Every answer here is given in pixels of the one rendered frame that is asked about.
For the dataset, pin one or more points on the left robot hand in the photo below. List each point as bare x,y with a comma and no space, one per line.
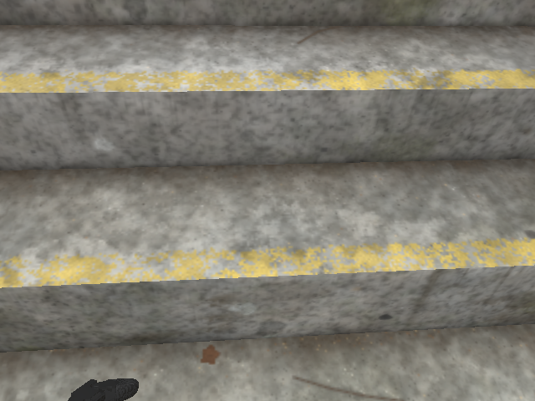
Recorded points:
118,389

